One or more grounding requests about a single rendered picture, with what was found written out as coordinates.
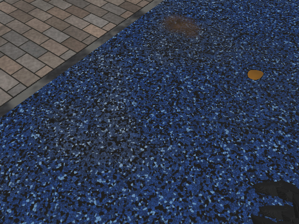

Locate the right robot hand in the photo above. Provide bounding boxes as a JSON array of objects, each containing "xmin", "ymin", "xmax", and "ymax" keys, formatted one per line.
[{"xmin": 251, "ymin": 180, "xmax": 299, "ymax": 224}]

